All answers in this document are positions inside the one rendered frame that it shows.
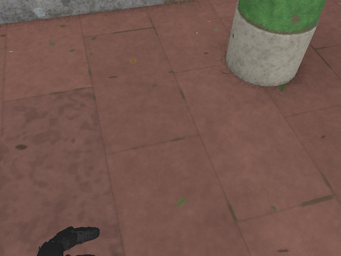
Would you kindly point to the left robot hand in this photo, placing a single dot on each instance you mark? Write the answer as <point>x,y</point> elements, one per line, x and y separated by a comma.
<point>66,239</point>

